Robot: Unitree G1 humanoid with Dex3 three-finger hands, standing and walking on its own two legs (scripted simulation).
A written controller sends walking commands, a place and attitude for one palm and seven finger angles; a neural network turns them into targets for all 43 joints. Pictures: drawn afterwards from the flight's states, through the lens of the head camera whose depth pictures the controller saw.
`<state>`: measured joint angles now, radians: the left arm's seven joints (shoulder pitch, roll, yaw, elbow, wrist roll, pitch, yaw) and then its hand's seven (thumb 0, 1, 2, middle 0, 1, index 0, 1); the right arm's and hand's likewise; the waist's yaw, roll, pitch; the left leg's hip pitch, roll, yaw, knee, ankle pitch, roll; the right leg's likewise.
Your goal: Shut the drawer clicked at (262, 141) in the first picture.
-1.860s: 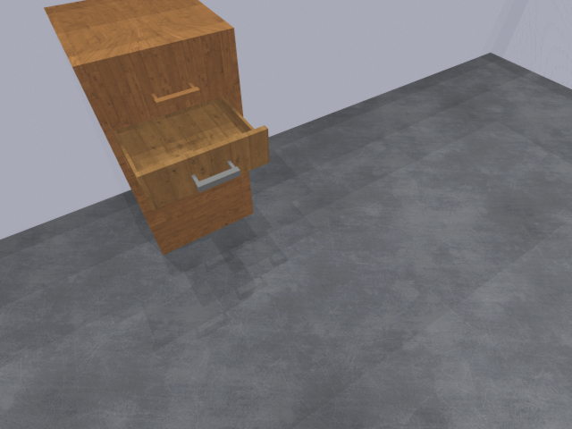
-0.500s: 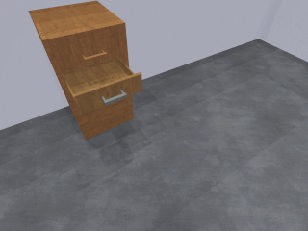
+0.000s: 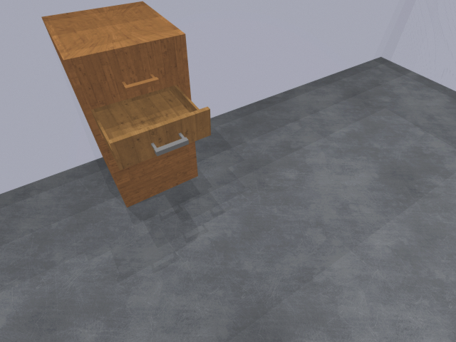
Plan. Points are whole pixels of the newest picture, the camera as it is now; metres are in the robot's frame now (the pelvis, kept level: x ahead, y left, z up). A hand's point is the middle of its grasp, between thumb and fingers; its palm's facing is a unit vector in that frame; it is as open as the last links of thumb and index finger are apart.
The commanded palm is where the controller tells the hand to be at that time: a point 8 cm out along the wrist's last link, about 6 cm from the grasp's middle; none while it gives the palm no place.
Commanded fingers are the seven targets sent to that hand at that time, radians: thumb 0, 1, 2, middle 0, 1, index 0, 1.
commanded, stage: walk to a spot facing it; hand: left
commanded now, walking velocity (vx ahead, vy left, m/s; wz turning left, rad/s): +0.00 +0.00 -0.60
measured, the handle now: (169, 143) +0.80 +0.27 -0.22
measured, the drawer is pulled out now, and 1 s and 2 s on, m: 0.22 0.22 0.22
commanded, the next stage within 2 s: none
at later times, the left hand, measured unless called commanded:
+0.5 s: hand out of the picture +0.04 +0.15 -0.16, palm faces -0.14 -0.96 -0.24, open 7.4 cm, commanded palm none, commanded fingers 0.00 0.90 0.90 -0.20 -0.30 -0.20 -0.30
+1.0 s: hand (175, 284) +0.27 +0.14 -0.17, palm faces -0.47 -0.86 -0.19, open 7.4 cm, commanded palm none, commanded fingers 0.00 0.90 0.90 -0.20 -0.30 -0.20 -0.30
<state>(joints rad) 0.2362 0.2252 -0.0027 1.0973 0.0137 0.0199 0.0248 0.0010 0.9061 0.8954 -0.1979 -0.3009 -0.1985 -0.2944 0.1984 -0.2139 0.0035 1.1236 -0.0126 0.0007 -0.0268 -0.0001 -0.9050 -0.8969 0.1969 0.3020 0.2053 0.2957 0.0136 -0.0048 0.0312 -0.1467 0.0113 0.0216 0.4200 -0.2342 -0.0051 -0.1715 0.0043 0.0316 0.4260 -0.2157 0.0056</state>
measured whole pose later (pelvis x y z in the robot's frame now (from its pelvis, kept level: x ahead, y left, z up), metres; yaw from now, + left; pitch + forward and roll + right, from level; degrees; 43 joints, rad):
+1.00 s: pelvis +0.12 -0.01 +0.00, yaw -32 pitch +0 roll -1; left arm 0.25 0.26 0.10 0.95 0.04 0.04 -0.05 0.00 0.91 0.90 -0.19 -0.30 -0.19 -0.29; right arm 0.39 -0.15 -0.01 0.99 -0.02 -0.08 -0.03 0.00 -0.90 -0.90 0.20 0.30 0.21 0.30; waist 0.01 -0.04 0.03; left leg -0.01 0.04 0.19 0.34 -0.33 0.02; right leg -0.66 -0.05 -0.02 1.18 -0.19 0.02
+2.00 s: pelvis +0.47 -0.26 +0.00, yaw -56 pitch -2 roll -1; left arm 0.30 0.18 0.09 1.04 0.04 0.03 -0.03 0.00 0.91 0.90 -0.19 -0.30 -0.19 -0.29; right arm 0.33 -0.15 -0.05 1.04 -0.02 -0.09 -0.03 -0.01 -0.95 -0.90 0.20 0.30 0.21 0.30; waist 0.03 -0.05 0.03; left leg -0.06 0.06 0.31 0.37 -0.29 0.04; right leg -0.63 -0.10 -0.04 1.14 -0.16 0.01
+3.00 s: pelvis +0.59 -0.47 +0.00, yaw -48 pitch +1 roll -2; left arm 0.22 0.25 0.09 0.96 0.02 0.06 0.02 0.00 0.91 0.90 -0.19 -0.30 -0.20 -0.29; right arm 0.21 -0.18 -0.04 0.95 -0.02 0.02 -0.01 0.00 -0.91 -0.90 0.20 0.30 0.21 0.30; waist 0.00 -0.02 0.08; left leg -0.28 0.00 0.06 0.50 -0.24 0.07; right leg -0.49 -0.08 -0.03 1.08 -0.40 0.09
